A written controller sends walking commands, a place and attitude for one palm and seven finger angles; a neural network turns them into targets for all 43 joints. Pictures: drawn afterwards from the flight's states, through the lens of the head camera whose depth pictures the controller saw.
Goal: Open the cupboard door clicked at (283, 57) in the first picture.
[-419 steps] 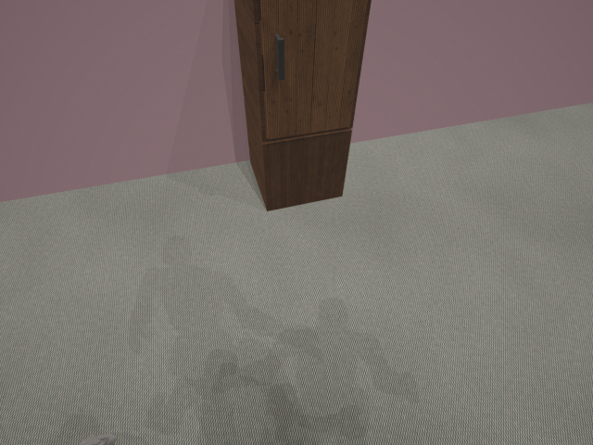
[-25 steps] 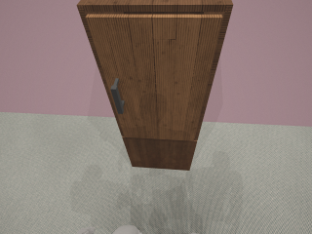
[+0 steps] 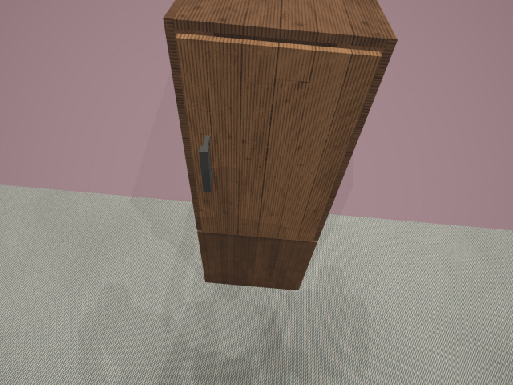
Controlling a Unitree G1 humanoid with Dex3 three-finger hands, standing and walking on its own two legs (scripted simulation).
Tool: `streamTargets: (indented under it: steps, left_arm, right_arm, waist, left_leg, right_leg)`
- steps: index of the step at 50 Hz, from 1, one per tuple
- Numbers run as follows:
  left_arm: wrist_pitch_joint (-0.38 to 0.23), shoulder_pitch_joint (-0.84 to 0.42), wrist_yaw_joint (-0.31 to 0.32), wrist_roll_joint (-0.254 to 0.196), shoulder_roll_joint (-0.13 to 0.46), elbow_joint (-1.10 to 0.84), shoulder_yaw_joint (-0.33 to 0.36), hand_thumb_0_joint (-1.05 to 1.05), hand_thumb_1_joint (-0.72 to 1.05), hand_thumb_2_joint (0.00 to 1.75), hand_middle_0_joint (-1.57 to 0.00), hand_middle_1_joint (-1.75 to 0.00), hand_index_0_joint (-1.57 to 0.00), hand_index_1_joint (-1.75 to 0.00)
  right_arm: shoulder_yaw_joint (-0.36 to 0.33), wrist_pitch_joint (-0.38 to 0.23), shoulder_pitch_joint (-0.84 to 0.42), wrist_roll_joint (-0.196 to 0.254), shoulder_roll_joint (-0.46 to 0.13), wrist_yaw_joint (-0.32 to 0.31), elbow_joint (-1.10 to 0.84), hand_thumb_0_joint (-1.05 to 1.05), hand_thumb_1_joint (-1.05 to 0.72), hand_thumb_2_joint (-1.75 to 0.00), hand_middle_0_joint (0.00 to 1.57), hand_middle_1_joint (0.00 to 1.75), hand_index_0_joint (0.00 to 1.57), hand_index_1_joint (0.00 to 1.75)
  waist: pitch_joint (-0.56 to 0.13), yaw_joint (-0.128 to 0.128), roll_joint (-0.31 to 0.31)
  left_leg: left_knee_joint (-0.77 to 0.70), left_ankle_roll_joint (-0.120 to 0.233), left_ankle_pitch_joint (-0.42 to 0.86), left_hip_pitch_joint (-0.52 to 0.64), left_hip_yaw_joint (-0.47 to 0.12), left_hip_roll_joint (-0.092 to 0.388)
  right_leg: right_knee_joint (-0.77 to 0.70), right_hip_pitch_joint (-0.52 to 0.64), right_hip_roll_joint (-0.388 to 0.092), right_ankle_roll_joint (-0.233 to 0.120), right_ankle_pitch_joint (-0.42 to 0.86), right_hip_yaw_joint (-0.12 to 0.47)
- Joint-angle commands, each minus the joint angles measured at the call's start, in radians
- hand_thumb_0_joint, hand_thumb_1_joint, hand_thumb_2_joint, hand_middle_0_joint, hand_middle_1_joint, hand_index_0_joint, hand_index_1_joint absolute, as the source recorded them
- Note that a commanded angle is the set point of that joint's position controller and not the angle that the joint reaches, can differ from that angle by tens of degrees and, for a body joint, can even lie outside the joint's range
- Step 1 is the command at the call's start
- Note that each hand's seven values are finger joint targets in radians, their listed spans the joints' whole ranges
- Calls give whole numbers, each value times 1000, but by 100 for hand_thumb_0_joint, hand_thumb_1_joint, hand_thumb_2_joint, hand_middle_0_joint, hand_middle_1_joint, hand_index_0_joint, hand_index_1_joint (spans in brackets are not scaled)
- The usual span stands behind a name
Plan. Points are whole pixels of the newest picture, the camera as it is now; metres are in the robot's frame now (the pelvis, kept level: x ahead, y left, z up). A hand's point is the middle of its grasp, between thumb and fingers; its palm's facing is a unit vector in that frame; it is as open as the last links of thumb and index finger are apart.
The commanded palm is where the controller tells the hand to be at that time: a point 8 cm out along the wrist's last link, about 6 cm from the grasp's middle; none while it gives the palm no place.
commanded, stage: come to a stop and stand still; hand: left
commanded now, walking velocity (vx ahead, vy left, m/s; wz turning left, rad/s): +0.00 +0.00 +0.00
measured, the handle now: (207, 164) +0.56 +0.15 -0.03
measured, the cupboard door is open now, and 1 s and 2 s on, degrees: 0 0 0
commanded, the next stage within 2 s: look again from close up in 0.64 s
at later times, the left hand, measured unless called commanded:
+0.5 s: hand out of the picture +0.00 +0.14 -0.18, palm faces +0.06 -0.97 -0.22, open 7.3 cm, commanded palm none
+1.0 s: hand out of the picture -0.07 +0.13 -0.19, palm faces +0.09 -0.98 -0.16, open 7.4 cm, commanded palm none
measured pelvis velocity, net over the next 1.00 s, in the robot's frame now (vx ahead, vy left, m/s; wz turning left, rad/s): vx -0.03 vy -0.03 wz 0.03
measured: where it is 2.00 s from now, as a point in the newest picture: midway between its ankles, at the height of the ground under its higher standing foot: outside the picture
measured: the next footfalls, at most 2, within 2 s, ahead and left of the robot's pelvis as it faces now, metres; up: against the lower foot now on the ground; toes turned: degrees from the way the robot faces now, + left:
right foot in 0.06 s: +0.00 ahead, -0.14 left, +0.00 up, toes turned -5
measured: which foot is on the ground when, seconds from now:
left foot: down 0.00-1.00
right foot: up 0.00-0.04, down 0.06-1.00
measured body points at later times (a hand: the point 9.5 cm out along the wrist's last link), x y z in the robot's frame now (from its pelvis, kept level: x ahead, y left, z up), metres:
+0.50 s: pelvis -0.02 -0.04 -0.01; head -0.04 -0.05 +0.44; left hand +0.00 +0.19 -0.16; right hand -0.02 -0.26 -0.18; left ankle +0.01 +0.11 -0.75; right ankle -0.04 -0.15 -0.75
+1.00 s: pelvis -0.03 -0.03 -0.01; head -0.03 -0.02 +0.44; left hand -0.07 +0.18 -0.17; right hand -0.02 -0.25 -0.17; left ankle +0.01 +0.11 -0.75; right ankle -0.04 -0.15 -0.75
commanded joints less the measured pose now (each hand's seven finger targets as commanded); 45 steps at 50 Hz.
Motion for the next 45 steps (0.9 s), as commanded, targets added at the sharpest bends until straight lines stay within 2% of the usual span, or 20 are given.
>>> streamTargets:
  steps: [1,2,3,4,5,6,7,8,10,11,15,17,23,29,36,38,45]
  left_arm:
    - [-81,152,39,12,72,2,-8,0,90,90,-20,-30,-20,-30]
    - [-86,111,38,16,92,-29,-18,0,90,90,-20,-30,-20,-30]
    - [-88,41,35,16,106,-54,-24,0,90,90,-20,-30,-20,-30]
    - [-84,28,32,20,118,-73,-20,0,90,90,-20,-30,-20,-30]
    - [-91,53,37,12,101,-58,-14,0,90,90,-20,-30,-20,-30]
    - [-89,58,38,9,88,-60,-15,0,90,90,-20,-30,-20,-30]
    - [-85,60,39,6,72,-65,-16,0,90,90,-20,-30,-20,-30]
    - [-83,62,38,4,73,-68,-16,0,90,90,-20,-30,-20,-30]
    - [-80,44,36,4,74,-76,-17,0,90,90,-20,-30,-20,-30]
    - [-80,36,34,5,81,-81,-14,0,90,90,-20,-30,-20,-30]
    - [-78,21,34,0,82,-89,-15,0,90,90,-20,-30,-20,-30]
    - [-79,22,34,0,83,-94,-15,0,90,90,-20,-30,-20,-30]
    - [-84,38,33,-2,73,-94,-14,0,90,90,-20,-30,-20,-30]
    - [-87,58,32,-2,62,-79,-14,0,90,90,-20,-30,-20,-30]
    - [-87,80,32,-1,47,-55,-17,0,90,90,-20,-30,-20,-30]
    - [-86,88,32,-2,43,-48,-17,0,90,90,-20,-30,-20,-30]
    - [-84,101,31,0,30,-30,-20,0,90,90,-20,-30,-20,-30]
  right_arm:
    - [-36,-14,-51,17,-200,8,-77,0,-90,-90,20,30,20,30]
    - [-16,-13,25,15,-102,9,-95,0,-90,-90,20,30,20,30]
    - [-8,-12,62,10,-82,14,-95,0,-90,-90,20,30,20,30]
    - [-14,-20,73,11,-83,23,-89,0,-90,-90,20,30,20,30]
    - [-13,-29,75,10,-108,17,-68,0,-90,-90,20,30,20,30]
    - [-15,-30,103,12,-124,10,-59,0,-90,-90,20,30,20,30]
    - [-15,-27,98,12,-135,4,-53,0,-90,-90,20,30,20,30]
    - [-13,-23,92,11,-126,1,-54,0,-90,-90,20,30,20,30]
    - [-7,-13,87,9,-106,3,-56,0,-90,-90,20,30,20,30]
    - [-2,-10,97,8,-93,5,-55,0,-90,-90,20,30,20,30]
    - [3,-6,109,5,-77,11,-38,0,-90,-90,20,30,20,30]
    - [4,-6,125,5,-78,13,-30,0,-90,-90,20,30,20,30]
    - [7,-13,135,7,-79,11,-11,0,-90,-90,20,30,20,30]
    - [8,-17,133,9,-81,9,3,0,-90,-90,20,30,20,30]
    - [8,-18,134,12,-74,7,25,0,-90,-90,20,30,20,30]
    - [8,-19,129,12,-81,6,26,0,-90,-90,20,30,20,30]
    - [6,-17,124,13,-80,6,29,0,-90,-90,20,30,20,30]
  waist:
    - [-11,61,114]
    - [-29,-3,-130]
    - [-58,-35,-124]
    - [-99,-36,12]
    - [-149,-26,-15]
    - [-177,-20,-13]
    - [-136,-16,28]
    - [-89,-13,48]
    - [9,-16,4]
    - [34,-19,-27]
    - [103,-20,-1]
    - [112,-19,3]
    - [91,-11,9]
    - [67,-6,17]
    - [71,-5,24]
    - [63,-3,53]
    - [80,-3,38]
  left_leg:
    - [201,37,321,0,-77,146]
    - [246,-7,5,-112,-22,67]
    - [226,-23,-117,-87,-2,13]
    - [155,-20,-10,-30,-6,-4]
    - [177,0,242,2,-45,55]
    - [190,12,344,27,-56,87]
    - [197,15,351,19,-61,94]
    - [194,12,295,-6,-57,89]
    - [166,3,112,-68,-44,64]
    - [157,1,63,-86,-38,56]
    - [127,-6,-22,-85,-40,39]
    - [111,-6,-29,-88,-46,43]
    - [83,-6,31,-70,-56,53]
    - [64,-6,48,-51,-63,58]
    - [38,-3,42,-43,-71,66]
    - [37,-4,40,-44,-75,65]
    - [12,-1,-8,-55,-86,64]
  right_leg:
    - [-390,30,-41,-53,302,26]
    - [-415,54,-130,-84,360,150]
    - [-389,44,-176,-124,354,143]
    - [-289,60,-136,-111,407,104]
    - [-215,103,-77,-91,571,63]
    - [-196,119,-64,-81,543,23]
    - [-203,84,-60,-78,477,26]
    - [-224,60,-61,-81,430,38]
    - [-275,13,-70,-88,321,64]
    - [-292,13,-74,-90,287,59]
    - [-351,-63,-76,-96,113,79]
    - [-360,-63,-66,-92,67,71]
    - [-357,-22,-63,-89,156,67]
    - [-362,0,-64,-86,176,62]
    - [-380,10,-60,-81,162,56]
    - [-375,13,-61,-80,161,53]
    - [-384,4,-60,-76,125,46]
